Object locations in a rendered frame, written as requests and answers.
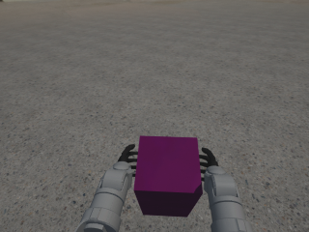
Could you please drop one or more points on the left robot hand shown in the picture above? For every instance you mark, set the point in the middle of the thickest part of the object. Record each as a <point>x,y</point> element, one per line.
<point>127,153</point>

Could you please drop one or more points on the right robot hand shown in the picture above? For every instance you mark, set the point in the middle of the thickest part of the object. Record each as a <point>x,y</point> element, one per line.
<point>210,158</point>

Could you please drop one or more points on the robot right forearm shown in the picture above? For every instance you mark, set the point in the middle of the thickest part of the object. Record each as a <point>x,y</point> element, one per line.
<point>227,212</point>

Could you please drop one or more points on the carton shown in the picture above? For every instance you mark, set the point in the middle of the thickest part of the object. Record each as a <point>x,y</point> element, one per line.
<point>168,178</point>

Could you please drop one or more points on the robot left forearm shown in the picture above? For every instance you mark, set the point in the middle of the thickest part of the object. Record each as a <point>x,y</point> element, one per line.
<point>104,214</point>

